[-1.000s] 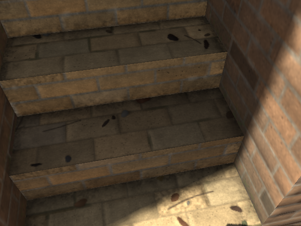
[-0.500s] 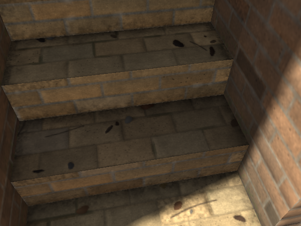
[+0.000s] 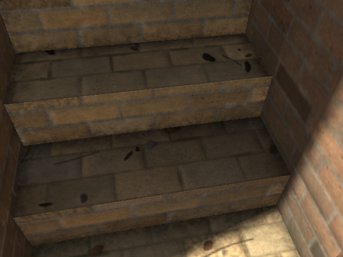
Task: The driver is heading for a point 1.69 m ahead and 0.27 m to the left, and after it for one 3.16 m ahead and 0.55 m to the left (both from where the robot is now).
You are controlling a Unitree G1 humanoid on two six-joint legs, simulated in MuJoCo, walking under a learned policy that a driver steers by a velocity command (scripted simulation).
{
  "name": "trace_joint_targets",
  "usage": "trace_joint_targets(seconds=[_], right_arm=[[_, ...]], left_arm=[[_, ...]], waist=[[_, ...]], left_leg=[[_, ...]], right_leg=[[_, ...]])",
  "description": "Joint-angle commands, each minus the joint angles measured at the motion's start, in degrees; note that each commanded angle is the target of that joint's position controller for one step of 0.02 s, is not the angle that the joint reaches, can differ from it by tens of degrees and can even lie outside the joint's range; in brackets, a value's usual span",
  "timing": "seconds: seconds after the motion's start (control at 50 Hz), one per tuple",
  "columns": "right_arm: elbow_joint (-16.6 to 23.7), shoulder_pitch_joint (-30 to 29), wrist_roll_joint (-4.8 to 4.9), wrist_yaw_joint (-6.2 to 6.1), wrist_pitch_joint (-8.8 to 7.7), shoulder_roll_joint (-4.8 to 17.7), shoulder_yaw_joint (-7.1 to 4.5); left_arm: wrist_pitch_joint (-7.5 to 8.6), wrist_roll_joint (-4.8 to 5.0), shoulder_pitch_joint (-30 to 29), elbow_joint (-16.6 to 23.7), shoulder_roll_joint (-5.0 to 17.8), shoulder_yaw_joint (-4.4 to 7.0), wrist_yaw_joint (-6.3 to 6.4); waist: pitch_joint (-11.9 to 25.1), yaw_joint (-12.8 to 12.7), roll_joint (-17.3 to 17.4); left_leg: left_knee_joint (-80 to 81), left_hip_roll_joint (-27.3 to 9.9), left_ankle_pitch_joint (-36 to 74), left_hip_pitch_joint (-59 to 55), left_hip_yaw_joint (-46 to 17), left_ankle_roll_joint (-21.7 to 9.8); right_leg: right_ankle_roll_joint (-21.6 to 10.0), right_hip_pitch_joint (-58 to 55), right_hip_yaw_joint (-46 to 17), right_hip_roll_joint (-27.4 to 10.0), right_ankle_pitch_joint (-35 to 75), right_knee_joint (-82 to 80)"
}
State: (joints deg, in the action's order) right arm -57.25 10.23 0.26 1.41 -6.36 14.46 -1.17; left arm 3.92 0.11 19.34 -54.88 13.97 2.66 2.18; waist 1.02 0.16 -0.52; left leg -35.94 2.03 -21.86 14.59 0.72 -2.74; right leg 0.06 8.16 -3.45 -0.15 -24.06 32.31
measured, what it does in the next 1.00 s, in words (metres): climbs: right foot, then left foot 0.19 m higher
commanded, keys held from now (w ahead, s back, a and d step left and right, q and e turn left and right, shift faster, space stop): w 1.00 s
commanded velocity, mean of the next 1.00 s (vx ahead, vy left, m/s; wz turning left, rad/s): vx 0.47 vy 0.00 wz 0.00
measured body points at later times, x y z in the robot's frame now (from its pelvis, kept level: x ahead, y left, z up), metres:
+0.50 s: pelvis +0.10 +0.00 +0.01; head +0.10 -0.01 +0.46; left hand +0.09 +0.24 -0.14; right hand +0.23 -0.24 -0.12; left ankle +0.04 +0.14 -0.52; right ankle +0.14 -0.09 -0.73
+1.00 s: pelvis +0.27 +0.11 +0.09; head +0.29 +0.12 +0.54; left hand +0.31 +0.36 -0.05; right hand +0.40 -0.11 -0.02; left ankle +0.31 +0.20 -0.54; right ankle +0.17 -0.05 -0.49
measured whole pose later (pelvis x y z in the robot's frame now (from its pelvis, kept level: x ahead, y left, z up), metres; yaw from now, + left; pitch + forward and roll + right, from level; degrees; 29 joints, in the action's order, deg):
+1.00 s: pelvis +0.27 +0.11 +0.09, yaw -1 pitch +1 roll +0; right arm -43.0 11.3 -1.2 -4.1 -0.6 8.1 -0.3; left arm 4.5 -2.4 19.6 -51.6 11.8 3.4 -1.2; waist -0.4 -0.1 -1.6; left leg -73.2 -0.5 -35.1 39.1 5.9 -3.4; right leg -5.6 29.0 -8.4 1.2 -2.3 83.3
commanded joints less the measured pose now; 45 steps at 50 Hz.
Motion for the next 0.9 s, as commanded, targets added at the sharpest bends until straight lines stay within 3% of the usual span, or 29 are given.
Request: trace_joint_targets(seconds=[0.02,0.04,0.06,0.1,0.14,0.22,0.26,0.3,0.36,0.38,0.4,0.42,0.44,0.46,0.48,0.52,0.58,0.6,0.62,0.66,0.68,0.74,0.76,0.78,0.8,0.82,0.84,0.88,0.9], right_arm=[[-2.9,19.2,-0.22,0.47,-0.72,13.2,-3.97],[-3.8,20.6,-1.33,0.66,-1.02,13.1,-3.63],[-2.3,16.0,-1.17,0.23,-1.18,10.6,-2.92],[0.0,7.1,-0.44,0.06,-0.41,6.9,-1.79],[1.1,4.3,-0.94,-0.46,0.56,5.2,-0.97],[0.6,8.4,-0.80,-2.31,2.29,6.3,-1.08],[1.1,9.6,-1.11,-2.52,3.18,7.9,-1.38],[2.8,9.3,-1.03,-2.39,2.76,10.0,-1.89],[6.3,-0.2,-0.25,-1.91,3.66,8.3,-1.28],[8.3,-5.6,0.00,-1.24,2.94,5.5,-0.47],[10.9,-3.8,-0.95,-0.14,1.41,-5.1,2.28],[5.1,14.6,1.56,0.94,1.13,-4.1,1.38],[5.5,17.2,1.65,0.79,2.06,1.5,0.21],[9.2,9.0,1.47,0.26,3.03,2.5,0.38],[11.8,3.8,0.58,-0.39,4.38,0.1,1.34],[14.1,3.2,-1.48,-0.33,6.06,-3.6,2.87],[17.9,1.9,0.28,-1.21,5.84,-7.6,4.65],[23.8,-9.8,-3.15,-3.06,7.41,-9.4,3.73],[26.1,-14.2,-3.59,-4.01,7.89,-7.9,3.54],[29.1,-14.9,-2.33,-5.31,8.58,-4.8,2.32],[31.1,-15.2,-2.99,-5.19,9.04,-5.5,2.89],[32.3,-15.7,-3.17,-4.60,10.76,-8.1,3.72],[34.0,-19.6,-3.50,-4.14,10.38,-9.2,4.02],[33.7,-18.7,-2.96,-3.55,10.14,-8.6,4.72],[34.4,-22.6,-1.78,-3.18,9.76,-10.6,5.51],[33.8,-21.2,-0.84,-3.15,9.96,-10.4,5.40],[29.3,-11.8,-0.45,-3.07,9.98,-11.7,5.20],[22.4,4.7,0.21,-3.48,7.87,-6.2,1.92],[21.7,10.5,-0.22,-4.76,7.58,0.0,-0.67]], left_arm=[[2.28,-0.96,-9.2,7.6,4.4,0.66,-0.56],[2.53,-0.78,-6.3,6.7,3.0,0.26,-0.74],[2.46,0.66,-4.7,5.4,5.1,0.54,-0.63],[2.02,0.95,-4.4,4.8,3.5,0.13,-0.74],[1.60,-0.71,-3.7,4.3,3.1,0.24,-0.59],[1.53,-0.98,-7.4,5.6,0.7,-0.93,-1.02],[1.13,-0.42,-3.4,4.0,-1.5,-1.74,-1.07],[1.10,-0.25,-4.0,4.8,1.3,-0.81,-0.78],[1.09,-1.39,10.2,1.1,2.7,0.77,-0.54],[0.83,-2.16,20.0,-2.4,3.8,1.31,-0.45],[0.26,-3.36,18.9,-4.6,3.5,-0.70,-0.52],[1.01,-4.63,18.5,-3.1,7.3,0.01,-1.11],[0.39,-2.57,11.9,-2.2,8.6,0.86,-0.78],[-0.35,-0.29,6.6,-1.3,4.3,-0.11,-0.58],[-0.70,-0.50,2.7,-0.8,1.9,-1.40,-0.48],[-0.99,-1.69,4.3,-2.9,-0.7,-2.95,-0.22],[-0.78,-1.47,8.2,-5.3,-0.2,-3.48,-0.33],[1.13,-0.19,5.9,-5.6,1.8,-2.90,-0.60],[2.34,0.16,6.7,-6.0,2.3,-2.95,-1.01],[3.92,0.77,6.6,-6.4,4.7,-2.02,-0.50],[3.55,1.82,8.2,-8.0,4.3,-1.81,0.13],[2.66,1.17,14.3,-9.1,3.7,-0.79,1.99],[2.56,0.33,16.7,-8.4,3.7,-0.01,3.24],[2.19,0.35,14.3,-5.9,5.5,0.66,2.56],[1.65,0.06,14.0,-4.8,3.5,0.71,2.29],[1.15,-0.63,11.5,-3.3,3.5,0.74,1.83],[1.18,-0.77,10.8,-2.1,4.6,0.43,1.04],[1.95,0.32,10.8,-0.9,7.4,0.96,-0.88],[2.63,1.97,6.6,2.1,8.8,1.71,-2.38]], waist=[[3.4,9.8,16.4],[3.9,8.0,16.3],[-0.7,5.2,7.4],[-5.9,0.0,-0.4],[-5.1,-1.4,0.9],[-4.4,-0.5,2.9],[-0.1,-1.7,8.1],[1.3,-2.7,8.5],[4.1,-12.3,6.6],[3.4,-16.5,1.3],[2.8,-9.8,-16.8],[9.2,-3.3,-12.4],[1.5,0.1,-8.7],[-7.0,-0.5,-4.5],[-10.8,0.6,-1.0],[-9.6,1.8,-0.9],[-7.9,1.7,-2.4],[-8.1,1.1,1.7],[-8.7,-0.3,2.4],[-7.5,-0.3,-3.1],[-7.0,0.5,-5.4],[-4.0,-2.4,-10.1],[-3.0,-4.3,-12.1],[-1.6,-3.0,-6.1],[-3.1,-4.3,-6.9],[-2.7,-2.9,-6.7],[2.8,0.1,-7.7],[11.7,6.7,-9.0],[12.6,11.5,-1.4]], left_leg=[[13.4,-11.3,30.8,-25.4,-21.5,-10.3],[19.0,-21.1,38.9,-27.2,-34.6,-16.7],[19.7,-23.2,32.5,-22.0,-32.4,-18.6],[22.6,-20.7,27.5,-13.0,-22.8,-15.4],[25.1,-15.1,30.4,-6.2,-14.1,-12.1],[25.0,-9.9,36.6,-4.1,-4.4,-10.5],[21.2,-9.8,50.7,-1.9,-2.4,-10.9],[16.2,-12.1,64.7,-5.3,-4.5,-11.1],[-5.1,-10.1,73.5,-8.4,-4.5,-7.9],[-25.7,-3.4,50.0,3.0,-3.4,-4.7],[-52.0,5.1,-4.7,21.1,-7.3,-2.6],[-65.2,8.2,-9.1,24.5,-17.7,-2.9],[-70.1,4.6,-10.2,34.0,-14.0,-1.9],[-73.5,1.2,-8.8,43.5,-11.0,-1.0],[-77.1,-0.2,-5.3,48.8,-9.5,0.3],[-89.0,-0.7,1.3,51.0,-7.7,1.9],[-100.1,-1.8,5.0,59.2,-9.1,1.9],[-97.0,0.0,1.2,57.4,-4.8,0.1],[-92.7,-0.7,2.3,57.1,-1.8,0.3],[-84.8,-3.4,4.6,53.9,0.8,1.9],[-77.2,-6.5,5.4,54.3,1.2,1.8],[-79.3,-9.5,0.1,65.8,-0.2,0.9],[-81.8,-10.8,-9.9,70.2,-5.6,-0.6],[-64.3,-11.7,-14.0,63.8,-1.1,-0.9],[-53.6,-11.5,-16.8,51.7,1.6,-2.1],[-44.2,-9.8,-19.6,39.2,4.8,-2.7],[-46.6,-4.2,-26.4,20.9,11.2,-4.4],[-32.3,3.5,-19.1,7.5,8.9,-6.5],[-16.3,-4.9,-28.1,2.8,-14.0,-9.0]], right_leg=[[-1.1,28.5,4.3,4.5,16.1,28.4],[-0.3,37.6,0.9,4.5,-9.6,42.0],[-1.5,40.1,-3.9,1.1,-9.6,49.3],[-1.3,41.7,-1.6,-4.2,-1.3,51.0],[0.2,34.4,1.8,-4.7,5.7,46.2],[2.2,28.7,7.0,-3.3,13.1,30.0],[2.1,15.5,10.7,0.4,10.3,25.8],[0.3,10.6,10.1,2.7,9.4,17.8],[-5.1,-1.6,8.6,1.7,24.3,-8.6],[-7.8,-10.9,2.8,-1.9,33.5,-16.4],[-9.7,-16.5,-15.5,-14.4,66.3,-9.9],[-21.8,-14.6,-27.5,-23.2,51.7,-13.1],[-24.9,-8.3,-28.6,-25.6,13.2,-20.0],[-20.7,-2.3,-28.1,-23.3,-15.0,-25.3],[-16.6,3.5,-26.2,-21.0,-19.9,-25.9],[-14.1,13.0,-17.1,-16.4,-12.5,-24.3],[-12.6,13.6,-9.3,-15.4,-8.3,-22.9],[-11.6,15.6,-4.9,-12.9,-13.3,-22.9],[-12.1,16.9,-4.4,-12.0,-12.6,-25.3],[-13.3,14.2,-3.9,-12.1,-9.3,-29.1],[-12.8,10.7,-3.6,-11.0,-9.6,-29.8],[-15.4,-9.4,-7.9,-13.7,-6.2,-27.5],[-16.0,-15.6,-11.7,-17.3,-2.4,-28.1],[-15.3,-16.8,-8.0,-16.6,-1.4,-31.9],[-15.0,-8.6,-5.7,-15.9,3.6,-36.3],[-14.4,-3.9,-2.0,-14.5,10.3,-37.4],[-16.1,3.2,1.6,-16.3,35.2,-35.4],[-14.1,-4.4,6.0,-14.3,88.5,-8.3],[-9.1,7.7,8.4,-8.4,81.8,10.4]])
